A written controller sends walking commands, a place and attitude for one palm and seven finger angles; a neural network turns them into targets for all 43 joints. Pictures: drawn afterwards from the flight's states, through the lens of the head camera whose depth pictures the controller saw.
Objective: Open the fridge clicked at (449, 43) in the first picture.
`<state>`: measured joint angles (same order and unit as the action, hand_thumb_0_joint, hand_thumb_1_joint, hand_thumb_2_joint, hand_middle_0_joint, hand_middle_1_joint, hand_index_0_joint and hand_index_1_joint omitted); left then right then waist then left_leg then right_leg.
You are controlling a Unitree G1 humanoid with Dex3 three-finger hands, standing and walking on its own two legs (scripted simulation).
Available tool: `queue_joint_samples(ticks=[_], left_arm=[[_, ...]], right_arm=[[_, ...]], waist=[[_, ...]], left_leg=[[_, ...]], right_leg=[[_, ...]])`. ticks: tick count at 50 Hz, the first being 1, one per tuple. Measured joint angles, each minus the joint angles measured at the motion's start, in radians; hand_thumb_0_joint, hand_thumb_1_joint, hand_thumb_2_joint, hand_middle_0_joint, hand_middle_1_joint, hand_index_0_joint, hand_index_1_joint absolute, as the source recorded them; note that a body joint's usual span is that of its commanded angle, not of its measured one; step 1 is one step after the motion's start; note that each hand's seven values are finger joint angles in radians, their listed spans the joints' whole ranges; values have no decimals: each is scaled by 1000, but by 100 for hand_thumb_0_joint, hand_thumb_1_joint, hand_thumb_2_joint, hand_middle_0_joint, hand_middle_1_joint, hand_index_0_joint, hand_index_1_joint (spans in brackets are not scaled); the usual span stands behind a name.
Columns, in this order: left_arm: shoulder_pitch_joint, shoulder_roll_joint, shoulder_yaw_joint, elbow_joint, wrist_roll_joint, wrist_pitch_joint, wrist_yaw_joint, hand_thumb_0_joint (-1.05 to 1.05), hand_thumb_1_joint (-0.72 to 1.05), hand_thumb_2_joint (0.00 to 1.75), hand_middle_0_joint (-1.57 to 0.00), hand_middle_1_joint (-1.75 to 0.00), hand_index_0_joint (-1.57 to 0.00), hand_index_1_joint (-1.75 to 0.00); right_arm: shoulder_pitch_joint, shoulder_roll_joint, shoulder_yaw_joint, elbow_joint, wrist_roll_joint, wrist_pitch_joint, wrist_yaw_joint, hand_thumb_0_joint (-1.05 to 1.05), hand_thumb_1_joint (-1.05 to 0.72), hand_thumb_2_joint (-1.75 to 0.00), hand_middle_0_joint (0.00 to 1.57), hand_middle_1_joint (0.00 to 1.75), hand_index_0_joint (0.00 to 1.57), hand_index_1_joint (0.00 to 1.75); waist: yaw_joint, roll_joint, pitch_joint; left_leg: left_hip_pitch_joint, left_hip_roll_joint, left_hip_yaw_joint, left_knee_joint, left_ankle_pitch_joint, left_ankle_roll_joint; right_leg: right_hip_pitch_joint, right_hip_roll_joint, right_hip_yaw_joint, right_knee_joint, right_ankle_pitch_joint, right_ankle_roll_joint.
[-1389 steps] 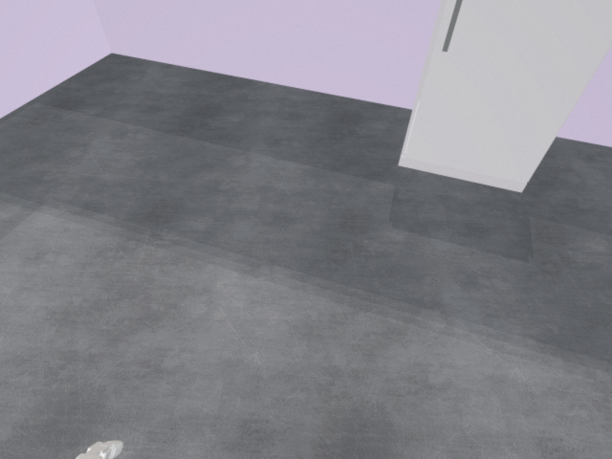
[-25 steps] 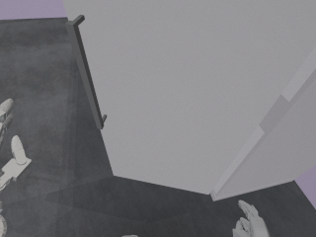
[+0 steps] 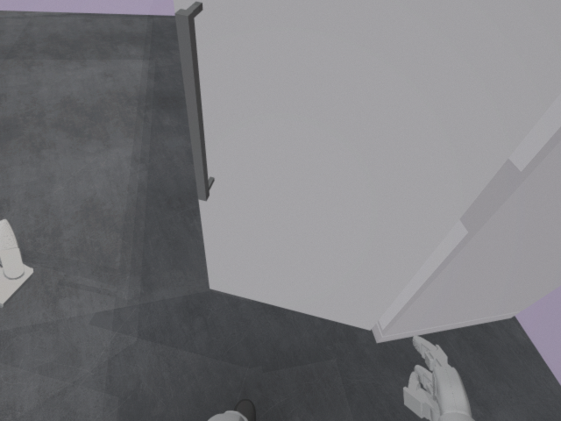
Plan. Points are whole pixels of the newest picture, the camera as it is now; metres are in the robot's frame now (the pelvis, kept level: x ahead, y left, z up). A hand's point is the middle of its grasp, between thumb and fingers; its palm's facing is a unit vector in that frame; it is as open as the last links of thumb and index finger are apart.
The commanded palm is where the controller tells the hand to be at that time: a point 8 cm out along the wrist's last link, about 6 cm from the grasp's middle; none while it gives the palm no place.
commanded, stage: step back with the hand held close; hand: left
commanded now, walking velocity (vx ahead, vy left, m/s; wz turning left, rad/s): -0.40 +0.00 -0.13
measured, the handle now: (200, 120) +0.59 +0.21 +0.09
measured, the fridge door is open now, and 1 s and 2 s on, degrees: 66 66 66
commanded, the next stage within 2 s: stop stepping back and stand still in 0.34 s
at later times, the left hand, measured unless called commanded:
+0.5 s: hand out of the picture +0.06 +0.28 +0.17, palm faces +0.27 -0.85 -0.46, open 7.4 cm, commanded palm +0.02 +0.32 +0.18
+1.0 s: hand out of the picture -0.04 +0.32 +0.19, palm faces +0.42 -0.80 -0.42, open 7.4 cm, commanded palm -0.09 +0.36 +0.18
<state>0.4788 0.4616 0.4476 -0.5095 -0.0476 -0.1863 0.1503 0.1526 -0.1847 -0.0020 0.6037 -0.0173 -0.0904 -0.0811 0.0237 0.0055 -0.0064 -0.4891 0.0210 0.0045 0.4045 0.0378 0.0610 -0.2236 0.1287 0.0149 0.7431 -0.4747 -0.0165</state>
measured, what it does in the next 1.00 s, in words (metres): walks backwards: right foot, then left foot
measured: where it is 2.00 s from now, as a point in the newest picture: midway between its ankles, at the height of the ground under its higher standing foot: outside the picture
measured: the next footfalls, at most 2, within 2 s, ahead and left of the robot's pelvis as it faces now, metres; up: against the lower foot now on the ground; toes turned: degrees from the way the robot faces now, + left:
right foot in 0.08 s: -0.11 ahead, -0.11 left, -0.01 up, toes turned +0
left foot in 0.18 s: +0.13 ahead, +0.07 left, +0.00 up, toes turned -3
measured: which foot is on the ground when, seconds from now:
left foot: down 0.00-0.08, up 0.10-0.16, down 0.18-0.46, up 0.48-0.66, down 0.68-0.90, up 0.92-1.00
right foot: up 0.00-0.06, down 0.08-0.20, up 0.22-0.44, down 0.46-1.00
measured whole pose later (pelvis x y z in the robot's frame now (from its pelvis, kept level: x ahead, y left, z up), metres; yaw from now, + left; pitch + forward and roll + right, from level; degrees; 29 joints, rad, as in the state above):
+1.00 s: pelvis -0.25 +0.07 +0.00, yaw -4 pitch -3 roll +1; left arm 0.49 0.44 0.40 -0.50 -0.03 -0.16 0.16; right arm 0.25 -0.15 0.03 0.70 -0.02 -0.08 -0.05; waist 0.02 -0.04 -0.03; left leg -0.49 0.02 0.03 1.01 -0.40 -0.01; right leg -0.24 0.04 -0.07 0.53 -0.22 -0.10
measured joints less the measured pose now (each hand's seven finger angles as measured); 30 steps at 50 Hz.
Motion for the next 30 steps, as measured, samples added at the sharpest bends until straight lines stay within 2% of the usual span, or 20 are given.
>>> queue_joint_samples(ticks=[2,3,4,5,7,8,9,11,12,14,16,19,22,23,24,25,27,28,30], left_arm=[[39,-2,7,-35,-21,0,5,1,89,90,-21,-30,-21,-30],[56,-2,10,-51,-29,-1,8,1,89,90,-21,-30,-21,-30],[67,1,15,-66,-32,-6,12,1,89,90,-21,-30,-21,-30],[57,-19,-7,-61,-27,-12,11,1,89,90,-21,-30,-21,-30],[31,-35,-54,-36,-12,-12,7,1,89,90,-21,-30,-21,-30],[17,-31,-65,-28,-7,-6,4,1,89,90,-21,-30,-21,-30],[2,-26,-71,-24,-6,5,1,1,89,90,-21,-30,-21,-30],[-64,-14,-72,-5,-6,36,-8,1,89,90,-21,-30,-21,-30],[-101,-7,-70,14,-8,45,-11,1,89,90,-21,-30,-21,-30],[-134,5,-64,45,-14,60,-17,1,89,90,-21,-30,-21,-30],[-111,16,-55,43,-24,82,-19,1,89,90,-21,-30,-21,-30],[-21,27,-53,-6,-36,105,-23,1,89,90,-21,-30,-21,-30],[68,46,-51,-78,-48,118,-20,1,89,90,-21,-30,-21,-30],[97,67,-35,-109,-51,116,-15,1,89,90,-21,-30,-22,-30],[113,70,-27,-131,-48,107,-11,1,89,90,-22,-30,-22,-30],[124,61,-27,-145,-41,97,-8,1,89,90,-22,-30,-22,-30],[143,44,-17,-157,-37,82,-3,1,89,90,-22,-30,-22,-30],[136,37,-11,-145,-32,77,-3,1,89,90,-22,-30,-22,-30],[94,19,-6,-91,-22,72,9,1,89,90,-22,-30,-22,-30]], right_arm=[[-12,5,4,1,-1,-9,14,1,-90,-90,20,30,20,30],[-24,6,8,-1,-2,-10,20,1,-90,-90,20,30,20,30],[-43,8,14,-2,-2,-9,24,1,-90,-90,20,30,20,30],[-63,0,17,15,-1,-5,23,1,-90,-90,20,30,20,30],[-68,-2,26,55,-4,9,14,1,-90,-90,20,30,20,30],[-59,5,31,69,-2,15,11,1,-90,-90,20,30,20,30],[-48,9,36,72,4,23,7,1,-90,-90,20,30,20,30],[-50,18,37,69,12,37,1,1,-90,-90,20,31,20,30],[-61,21,37,65,14,38,4,1,-90,-90,20,31,20,30],[-75,25,39,44,5,36,15,1,-90,-90,20,31,20,30],[-74,28,39,14,-4,36,23,1,-90,-90,20,31,21,30],[-48,19,25,-26,-14,44,29,1,-90,-90,20,31,21,30],[-13,-4,3,-35,-16,53,29,1,-90,-90,20,31,20,30],[-5,-10,-1,-35,-14,56,27,1,-90,-90,20,31,20,30],[-7,-22,-6,-21,-11,58,25,1,-90,-90,20,31,20,30],[-5,-33,-11,4,-11,62,22,1,-90,-90,20,30,20,30],[28,-35,-13,48,-10,77,21,1,-90,-90,20,30,20,30],[55,-29,-11,61,-5,83,17,1,-90,-90,20,30,20,30],[107,-19,-3,76,6,81,6,1,-90,-90,20,30,20,30]], waist=[[23,-12,-21],[38,-25,-25],[59,-48,-23],[71,-27,-10],[82,-12,1],[83,-23,-5],[80,-27,-13],[55,-36,2],[45,-40,22],[20,-37,43],[-10,-34,52],[-47,-20,40],[-55,-20,5],[-46,-45,-8],[-23,-54,-7],[0,-52,-1],[25,-70,-23],[31,-85,-39],[35,-110,-67]], left_leg=[[-23,0,30,-37,41,-8],[-43,-3,53,-32,47,-17],[-75,-10,83,3,25,-36],[-97,1,78,61,-43,-55],[-80,-2,66,164,-196,-82],[-44,-11,69,169,-166,-86],[5,-11,69,145,-54,-78],[57,-23,75,85,-55,-6],[76,-25,79,60,-59,18],[96,-15,88,13,-35,38],[112,-3,94,-42,12,31],[107,9,88,-104,53,6],[40,-6,80,-96,-11,-32],[-9,-26,92,-43,-95,-65],[-67,-34,82,74,-207,-102],[-117,-44,43,248,-301,-120],[-172,-68,-5,547,-364,-125],[-157,-66,-5,608,-357,-120],[-59,-37,12,559,-369,-103]], right_leg=[[73,-15,-14,-128,-24,-17],[110,-32,-6,-218,-3,-30],[131,-58,32,-297,48,-50],[127,-49,44,-298,68,-46],[142,-47,60,-290,73,-12],[146,-57,70,-283,71,3],[139,-60,66,-257,70,15],[82,-62,53,-122,53,33],[44,-53,65,-40,-5,31],[-37,-31,71,85,-65,23],[-83,-23,46,123,-54,10],[-83,-14,-15,89,-23,-10],[-8,-9,-70,-57,-32,-38],[31,-28,-68,-162,-38,-59],[20,-41,-66,-204,62,-74],[-1,-44,-65,-190,130,-75],[-20,-61,-62,-191,177,-62],[-17,-73,-63,-209,190,-52],[-13,-99,-68,-235,210,-34]])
